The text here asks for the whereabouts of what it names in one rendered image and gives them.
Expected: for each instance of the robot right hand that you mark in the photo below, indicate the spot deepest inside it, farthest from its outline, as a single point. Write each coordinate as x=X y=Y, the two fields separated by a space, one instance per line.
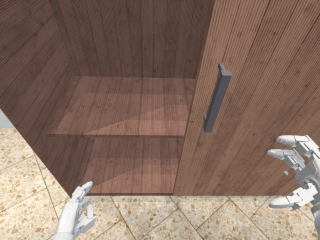
x=306 y=192

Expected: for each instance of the robot left hand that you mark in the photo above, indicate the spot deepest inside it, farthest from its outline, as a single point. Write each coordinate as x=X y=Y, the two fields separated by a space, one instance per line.
x=68 y=221

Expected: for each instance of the wardrobe door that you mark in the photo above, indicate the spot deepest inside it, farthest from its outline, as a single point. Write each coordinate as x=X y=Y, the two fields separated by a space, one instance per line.
x=272 y=50

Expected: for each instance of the right robot forearm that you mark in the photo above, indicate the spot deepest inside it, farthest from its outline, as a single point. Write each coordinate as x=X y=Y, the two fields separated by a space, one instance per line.
x=316 y=213

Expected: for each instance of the handle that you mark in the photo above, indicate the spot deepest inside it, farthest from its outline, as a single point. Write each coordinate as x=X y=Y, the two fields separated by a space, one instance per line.
x=217 y=98

